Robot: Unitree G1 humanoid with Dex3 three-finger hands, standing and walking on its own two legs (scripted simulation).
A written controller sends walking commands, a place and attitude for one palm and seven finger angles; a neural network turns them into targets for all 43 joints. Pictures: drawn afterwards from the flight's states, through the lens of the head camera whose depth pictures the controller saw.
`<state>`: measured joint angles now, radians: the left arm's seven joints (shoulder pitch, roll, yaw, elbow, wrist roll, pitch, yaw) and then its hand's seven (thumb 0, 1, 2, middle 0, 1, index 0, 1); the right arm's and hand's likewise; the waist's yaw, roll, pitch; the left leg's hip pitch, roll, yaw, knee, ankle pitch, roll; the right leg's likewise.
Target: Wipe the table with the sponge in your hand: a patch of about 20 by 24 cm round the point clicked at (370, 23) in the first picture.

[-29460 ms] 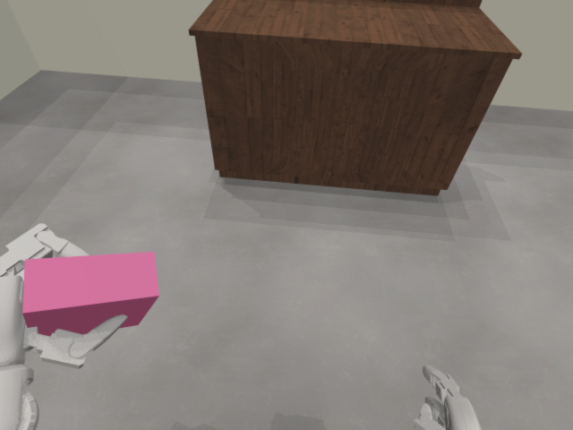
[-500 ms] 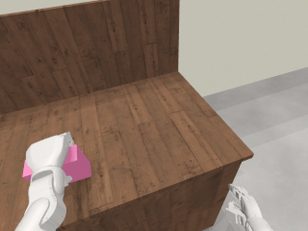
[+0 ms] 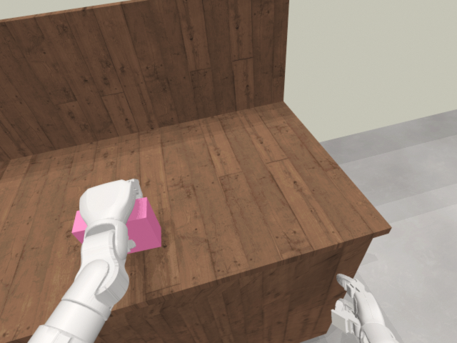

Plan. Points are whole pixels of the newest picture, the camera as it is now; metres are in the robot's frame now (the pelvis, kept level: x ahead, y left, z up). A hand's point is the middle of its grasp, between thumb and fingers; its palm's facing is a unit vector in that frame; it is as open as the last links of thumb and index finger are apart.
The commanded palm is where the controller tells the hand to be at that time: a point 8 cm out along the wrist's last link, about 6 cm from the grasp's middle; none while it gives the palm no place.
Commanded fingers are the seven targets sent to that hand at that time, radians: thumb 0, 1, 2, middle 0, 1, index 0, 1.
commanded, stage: slide across to the third lane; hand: left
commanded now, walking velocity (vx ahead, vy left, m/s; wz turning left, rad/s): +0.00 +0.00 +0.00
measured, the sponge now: (124, 234) +0.28 +0.26 +0.04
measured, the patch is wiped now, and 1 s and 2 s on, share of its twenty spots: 0.75 0.80 1.00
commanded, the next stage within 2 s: wipe forward along the third lane in 0.20 s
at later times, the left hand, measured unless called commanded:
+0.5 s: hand (143, 210) +0.32 +0.22 +0.08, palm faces +0.04 -0.07 -1.00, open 9.2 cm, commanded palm +0.29 +0.21 +0.11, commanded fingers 0.00 0.10 1.30 -1.20 -1.60 -1.20 -1.60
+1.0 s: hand (148, 197) +0.35 +0.22 +0.08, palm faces -0.06 -0.01 -1.00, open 9.2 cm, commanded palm +0.33 +0.22 +0.09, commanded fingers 0.00 0.10 1.30 -1.20 -1.60 -1.20 -1.60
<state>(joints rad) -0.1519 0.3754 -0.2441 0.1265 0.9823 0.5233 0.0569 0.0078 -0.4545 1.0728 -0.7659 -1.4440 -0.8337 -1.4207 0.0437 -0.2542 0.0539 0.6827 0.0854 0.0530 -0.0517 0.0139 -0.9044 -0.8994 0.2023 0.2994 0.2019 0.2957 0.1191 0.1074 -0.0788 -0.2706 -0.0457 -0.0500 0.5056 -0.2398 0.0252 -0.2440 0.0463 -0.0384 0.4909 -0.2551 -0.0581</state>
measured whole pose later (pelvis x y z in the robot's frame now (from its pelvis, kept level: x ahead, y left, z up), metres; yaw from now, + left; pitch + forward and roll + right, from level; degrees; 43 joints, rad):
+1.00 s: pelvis -0.02 -0.03 -0.01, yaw -1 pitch +4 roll +1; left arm -0.50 0.38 -0.18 0.64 0.97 0.39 0.07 -0.01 -0.51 1.09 -0.83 -1.39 -0.89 -1.36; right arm 0.14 -0.29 0.03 0.72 0.09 0.10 -0.10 0.01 -0.90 -0.90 0.20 0.30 0.20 0.30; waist 0.05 0.09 -0.12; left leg -0.39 -0.01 -0.05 0.55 -0.23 0.00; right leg -0.37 0.09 -0.04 0.54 -0.23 -0.10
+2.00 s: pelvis +0.00 -0.01 -0.01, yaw -7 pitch +14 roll -1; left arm -0.77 0.60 -0.01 1.06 1.01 0.20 0.11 0.00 -0.53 1.13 -0.82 -1.36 -0.87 -1.40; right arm 0.24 -0.31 0.01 0.72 0.09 0.10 -0.07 0.01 -0.91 -0.90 0.20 0.30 0.20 0.30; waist -0.04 0.08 -0.17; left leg -0.58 -0.04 -0.09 0.62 -0.28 0.02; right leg -0.56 0.14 0.05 0.53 -0.21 -0.07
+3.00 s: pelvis +0.05 +0.05 +0.00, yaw -8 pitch +4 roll -3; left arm -0.24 0.32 -0.31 0.18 0.98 0.71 0.16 0.03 -0.40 1.07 -0.66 -1.50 -0.76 -1.50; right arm 0.04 -0.26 0.05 0.66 0.09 0.18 0.05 0.01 -0.91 -0.90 0.20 0.30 0.21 0.30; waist 0.08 0.09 -0.15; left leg -0.28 -0.11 -0.05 0.53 -0.31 0.11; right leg -0.26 0.04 0.01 0.47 -0.27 -0.03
